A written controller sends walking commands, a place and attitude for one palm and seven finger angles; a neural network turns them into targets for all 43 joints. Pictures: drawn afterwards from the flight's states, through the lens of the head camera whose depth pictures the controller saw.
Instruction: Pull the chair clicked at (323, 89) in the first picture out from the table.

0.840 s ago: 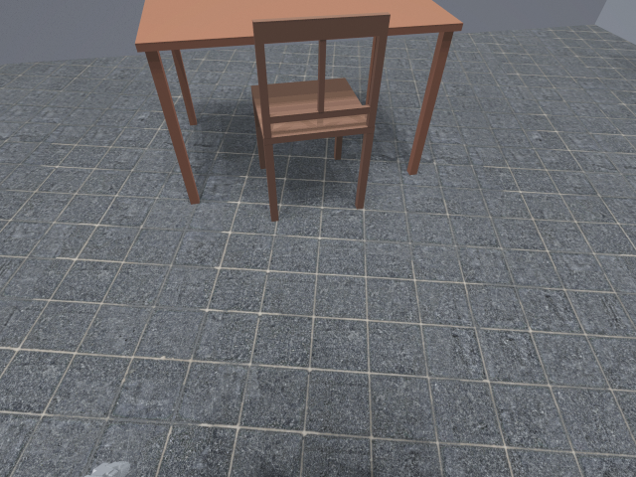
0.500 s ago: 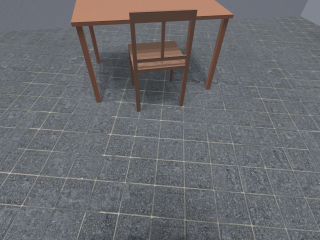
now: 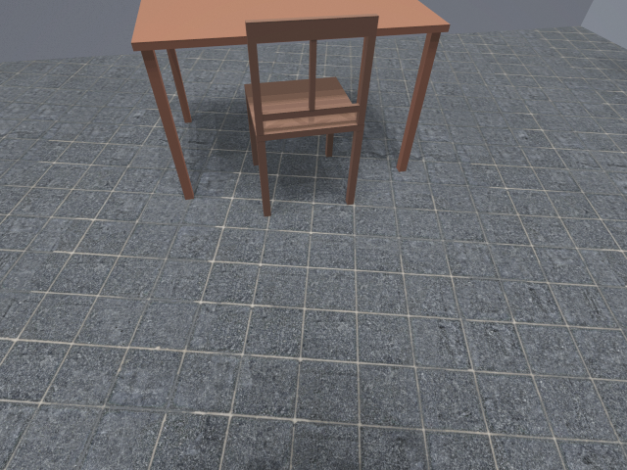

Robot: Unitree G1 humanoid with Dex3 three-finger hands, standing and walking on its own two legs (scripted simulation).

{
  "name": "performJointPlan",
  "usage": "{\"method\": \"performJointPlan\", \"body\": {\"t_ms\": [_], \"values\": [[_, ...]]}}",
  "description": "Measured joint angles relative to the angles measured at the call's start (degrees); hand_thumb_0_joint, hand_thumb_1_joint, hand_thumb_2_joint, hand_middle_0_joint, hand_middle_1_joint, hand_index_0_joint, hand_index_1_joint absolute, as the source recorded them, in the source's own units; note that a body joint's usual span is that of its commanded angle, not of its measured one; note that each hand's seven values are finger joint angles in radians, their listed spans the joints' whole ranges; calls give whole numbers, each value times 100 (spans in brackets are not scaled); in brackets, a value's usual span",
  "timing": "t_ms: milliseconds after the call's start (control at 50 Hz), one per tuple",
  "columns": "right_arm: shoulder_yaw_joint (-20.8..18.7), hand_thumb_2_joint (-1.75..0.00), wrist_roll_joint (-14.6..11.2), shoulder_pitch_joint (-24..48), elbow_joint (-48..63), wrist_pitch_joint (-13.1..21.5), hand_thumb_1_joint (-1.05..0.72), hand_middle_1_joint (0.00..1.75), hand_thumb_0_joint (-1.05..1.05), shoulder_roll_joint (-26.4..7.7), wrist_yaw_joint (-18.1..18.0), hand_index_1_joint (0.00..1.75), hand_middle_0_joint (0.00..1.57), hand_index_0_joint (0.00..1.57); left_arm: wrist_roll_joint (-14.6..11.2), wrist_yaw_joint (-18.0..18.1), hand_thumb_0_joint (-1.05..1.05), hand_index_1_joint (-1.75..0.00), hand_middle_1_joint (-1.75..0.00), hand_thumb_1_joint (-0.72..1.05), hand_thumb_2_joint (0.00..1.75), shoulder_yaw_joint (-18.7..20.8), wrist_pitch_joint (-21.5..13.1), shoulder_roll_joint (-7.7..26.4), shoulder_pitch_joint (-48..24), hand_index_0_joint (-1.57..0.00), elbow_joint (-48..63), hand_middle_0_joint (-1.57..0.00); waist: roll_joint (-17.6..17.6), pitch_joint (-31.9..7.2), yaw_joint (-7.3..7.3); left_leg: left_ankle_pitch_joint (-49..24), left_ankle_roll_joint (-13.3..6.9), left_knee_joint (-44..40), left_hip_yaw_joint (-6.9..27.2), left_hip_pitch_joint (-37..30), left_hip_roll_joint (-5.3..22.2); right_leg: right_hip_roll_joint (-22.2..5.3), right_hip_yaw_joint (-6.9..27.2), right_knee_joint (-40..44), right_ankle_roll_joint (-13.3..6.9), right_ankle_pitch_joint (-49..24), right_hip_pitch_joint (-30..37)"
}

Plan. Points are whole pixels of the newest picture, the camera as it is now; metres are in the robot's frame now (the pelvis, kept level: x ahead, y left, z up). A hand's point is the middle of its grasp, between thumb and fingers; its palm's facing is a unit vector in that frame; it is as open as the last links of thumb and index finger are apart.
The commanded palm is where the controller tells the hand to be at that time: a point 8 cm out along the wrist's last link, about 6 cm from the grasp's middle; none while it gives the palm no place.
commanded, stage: look at it before walking up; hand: left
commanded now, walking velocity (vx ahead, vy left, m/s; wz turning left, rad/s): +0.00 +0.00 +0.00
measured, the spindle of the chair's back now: (312, 75) +1.38 +0.07 -0.13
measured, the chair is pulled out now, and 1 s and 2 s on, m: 0.00 0.00 0.00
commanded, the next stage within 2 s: walk to a spot facing it in 0.60 s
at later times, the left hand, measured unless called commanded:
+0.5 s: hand out of the picture +0.07 +0.25 -0.16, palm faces -0.03 -0.95 -0.32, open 7.4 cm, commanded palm none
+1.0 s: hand out of the picture +0.07 +0.20 -0.18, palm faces -0.12 -0.96 -0.23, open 7.4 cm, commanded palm none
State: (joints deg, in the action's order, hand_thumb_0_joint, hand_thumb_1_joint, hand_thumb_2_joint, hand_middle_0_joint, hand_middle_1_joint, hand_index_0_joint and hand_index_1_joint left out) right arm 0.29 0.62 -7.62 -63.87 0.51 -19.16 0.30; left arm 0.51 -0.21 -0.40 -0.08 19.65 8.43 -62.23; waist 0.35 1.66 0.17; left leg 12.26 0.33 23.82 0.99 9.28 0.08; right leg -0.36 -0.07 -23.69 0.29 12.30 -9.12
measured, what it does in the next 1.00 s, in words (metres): stands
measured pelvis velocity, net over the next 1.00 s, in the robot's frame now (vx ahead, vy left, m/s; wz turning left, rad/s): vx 0.04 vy -0.02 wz -0.16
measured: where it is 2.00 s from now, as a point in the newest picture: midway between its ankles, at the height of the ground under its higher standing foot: (346, 421)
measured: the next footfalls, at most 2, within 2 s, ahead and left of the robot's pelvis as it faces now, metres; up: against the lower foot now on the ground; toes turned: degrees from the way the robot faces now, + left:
left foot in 1.52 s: +0.43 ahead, +0.01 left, +0.00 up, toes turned -12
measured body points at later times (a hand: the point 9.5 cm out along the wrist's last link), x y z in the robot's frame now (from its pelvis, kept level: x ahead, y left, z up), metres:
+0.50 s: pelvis +0.00 +0.00 +0.00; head +0.00 +0.00 +0.45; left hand +0.07 +0.29 -0.13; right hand +0.08 -0.30 -0.13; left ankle +0.01 +0.12 -0.74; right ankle +0.01 -0.12 -0.74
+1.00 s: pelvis +0.04 -0.02 -0.01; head +0.05 -0.02 +0.44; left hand +0.08 +0.25 -0.16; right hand +0.05 -0.28 -0.16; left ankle +0.01 +0.12 -0.74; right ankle +0.02 -0.11 -0.73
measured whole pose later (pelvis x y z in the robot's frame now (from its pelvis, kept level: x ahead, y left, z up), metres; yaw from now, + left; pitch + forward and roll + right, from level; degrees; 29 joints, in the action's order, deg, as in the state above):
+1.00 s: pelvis +0.04 -0.02 -0.01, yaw -9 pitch -1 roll +1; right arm -1.3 1.3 -13.5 -60.9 1.0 -14.1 0.3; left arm 1.2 -2.4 1.6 2.1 14.3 18.4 -60.1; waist 0.1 0.6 -1.2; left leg 20.9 1.3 29.4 -7.1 7.6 3.7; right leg 0.3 -1.0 -41.0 -0.4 26.0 -17.4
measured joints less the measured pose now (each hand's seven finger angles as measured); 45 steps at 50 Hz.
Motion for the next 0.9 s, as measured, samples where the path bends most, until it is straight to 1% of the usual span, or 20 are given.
{"method": "performJointPlan", "body": {"t_ms": [760, 840, 900], "values": [[7, -90, 5, 118, -22, 3, -91, 30, 0, 12, -18, 30, 21, 20, 10, 17, 0, -30, -30, 90, 89, 3, 9, -27, 37, -20, -53, -20, 5, 26, -46, -38, 7, -176, -59, -100, 22, 18, 58, 169, 7, -58, 72], [-13, -90, 59, -32, 71, -70, -91, 30, 0, 159, -21, 30, 21, 20, 43, -20, 0, -30, -30, 90, 90, 46, 139, -158, 293, -20, 26, -20, -6, -115, -107, 246, 12, 131, -224, -19, 97, 94, 213, -176, -21, 207, -96], [-54, -90, 72, -255, 190, -83, -91, 30, 0, 307, 0, 30, 20, 20, 66, -110, 0, -30, -30, 91, 90, 95, 201, -291, 604, -20, 133, -20, -14, -210, -128, 506, -10, 377, -384, 38, 178, 174, 343, -626, -87, 760, -298]]}}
